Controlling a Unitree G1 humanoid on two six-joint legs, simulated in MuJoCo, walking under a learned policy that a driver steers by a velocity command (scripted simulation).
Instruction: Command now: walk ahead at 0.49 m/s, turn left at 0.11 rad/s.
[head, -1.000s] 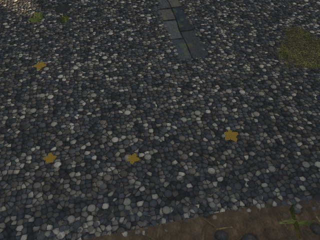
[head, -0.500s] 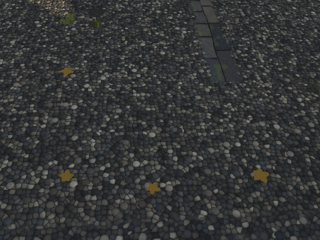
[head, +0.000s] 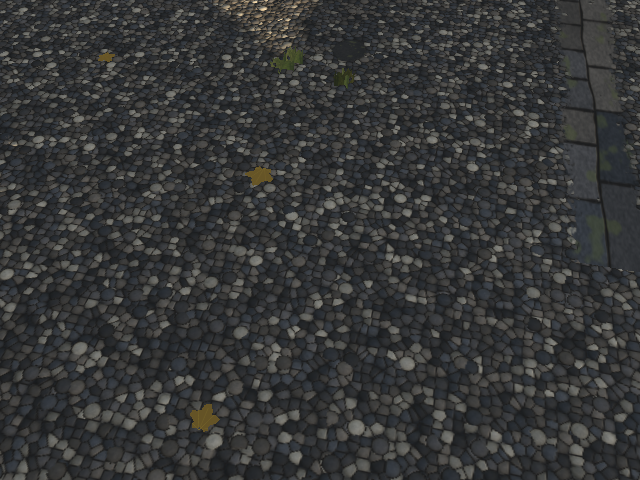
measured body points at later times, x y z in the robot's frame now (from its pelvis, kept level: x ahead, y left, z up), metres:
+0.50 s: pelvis +0.27 +0.08 +0.00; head +0.29 +0.08 +0.45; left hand +0.43 +0.33 -0.12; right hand +0.27 -0.20 -0.13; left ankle +0.23 +0.16 -0.75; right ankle +0.39 -0.12 -0.67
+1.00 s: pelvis +0.48 +0.01 -0.01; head +0.54 -0.03 +0.43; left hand +0.72 +0.22 -0.11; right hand +0.54 -0.32 -0.12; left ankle +0.60 +0.16 -0.66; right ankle +0.52 -0.08 -0.75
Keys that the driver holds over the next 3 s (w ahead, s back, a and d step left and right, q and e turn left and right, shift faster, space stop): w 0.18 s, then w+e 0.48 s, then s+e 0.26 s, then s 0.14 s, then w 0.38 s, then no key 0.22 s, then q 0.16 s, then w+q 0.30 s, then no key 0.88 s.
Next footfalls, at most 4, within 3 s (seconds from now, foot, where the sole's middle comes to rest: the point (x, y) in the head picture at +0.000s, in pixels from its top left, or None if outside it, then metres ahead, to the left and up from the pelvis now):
0.18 left None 0.27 0.16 -0.78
0.74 right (396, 451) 0.56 -0.09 -0.78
1.24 left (294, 412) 0.63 0.13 -0.78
1.64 right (446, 385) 0.72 -0.21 -0.78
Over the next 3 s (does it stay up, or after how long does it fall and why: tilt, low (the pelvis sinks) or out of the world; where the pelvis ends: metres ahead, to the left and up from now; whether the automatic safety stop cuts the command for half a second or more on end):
stays up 0.92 -0.07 -0.01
